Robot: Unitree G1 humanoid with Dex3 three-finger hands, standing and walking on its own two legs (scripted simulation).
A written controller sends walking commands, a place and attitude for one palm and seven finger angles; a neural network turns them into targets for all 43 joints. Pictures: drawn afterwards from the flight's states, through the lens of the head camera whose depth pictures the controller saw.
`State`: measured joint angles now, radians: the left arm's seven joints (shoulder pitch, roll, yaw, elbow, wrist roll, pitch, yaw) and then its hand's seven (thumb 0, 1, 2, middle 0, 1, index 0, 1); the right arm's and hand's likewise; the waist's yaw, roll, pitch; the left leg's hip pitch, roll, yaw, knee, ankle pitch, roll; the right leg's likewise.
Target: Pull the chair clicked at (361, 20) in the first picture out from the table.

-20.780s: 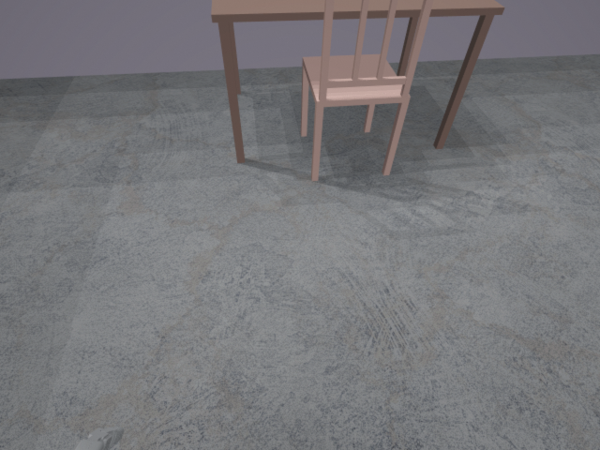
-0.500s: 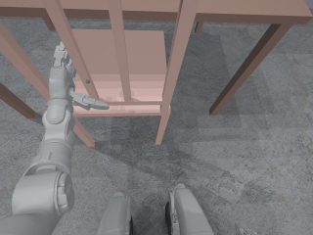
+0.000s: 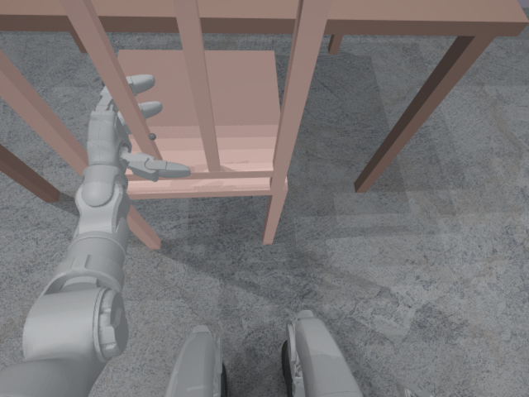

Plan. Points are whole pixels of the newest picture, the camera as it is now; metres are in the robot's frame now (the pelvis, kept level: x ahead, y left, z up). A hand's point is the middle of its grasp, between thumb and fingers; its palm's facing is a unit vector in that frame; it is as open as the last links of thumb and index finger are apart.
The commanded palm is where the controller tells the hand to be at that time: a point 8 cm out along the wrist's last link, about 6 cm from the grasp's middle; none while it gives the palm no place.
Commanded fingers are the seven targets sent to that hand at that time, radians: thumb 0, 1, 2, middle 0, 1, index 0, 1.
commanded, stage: hook a spindle and tug to test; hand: left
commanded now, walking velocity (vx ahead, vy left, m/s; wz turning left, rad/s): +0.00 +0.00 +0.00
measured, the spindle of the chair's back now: (129, 108) +0.52 +0.16 +0.06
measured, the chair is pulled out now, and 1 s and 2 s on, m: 0.00 0.01 0.06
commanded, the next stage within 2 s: step backward, pulling the chair out in 1.04 s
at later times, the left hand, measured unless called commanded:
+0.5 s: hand (150, 136) +0.49 +0.14 +0.03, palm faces +0.00 -1.00 -0.03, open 5.2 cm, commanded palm +0.45 +0.18 +0.03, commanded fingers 0.00 0.90 0.90 -0.50 -1.45 -0.50 -1.45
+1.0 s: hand (151, 142) +0.48 +0.14 +0.04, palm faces -0.01 -1.00 -0.02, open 5.4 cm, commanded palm +0.43 +0.19 +0.03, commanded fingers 0.00 0.90 0.90 -0.50 -1.45 -0.50 -1.45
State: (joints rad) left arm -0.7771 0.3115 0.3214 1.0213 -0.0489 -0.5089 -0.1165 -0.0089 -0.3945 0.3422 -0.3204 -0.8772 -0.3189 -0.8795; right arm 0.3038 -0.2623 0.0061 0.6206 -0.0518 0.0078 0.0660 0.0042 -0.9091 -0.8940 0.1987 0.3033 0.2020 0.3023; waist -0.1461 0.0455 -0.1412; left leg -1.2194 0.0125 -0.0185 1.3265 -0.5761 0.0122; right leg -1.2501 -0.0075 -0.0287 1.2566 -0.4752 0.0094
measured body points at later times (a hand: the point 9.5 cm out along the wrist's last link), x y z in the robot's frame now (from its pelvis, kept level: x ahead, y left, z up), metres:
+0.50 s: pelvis +0.01 +0.00 +0.01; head +0.16 +0.01 +0.43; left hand +0.48 +0.19 +0.04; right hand +0.06 -0.26 -0.12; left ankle +0.02 +0.11 -0.61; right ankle +0.06 -0.13 -0.61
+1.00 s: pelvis +0.04 +0.00 +0.02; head +0.19 +0.00 +0.44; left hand +0.47 +0.19 +0.04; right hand +0.11 -0.26 -0.10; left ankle +0.02 +0.11 -0.61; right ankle +0.06 -0.13 -0.61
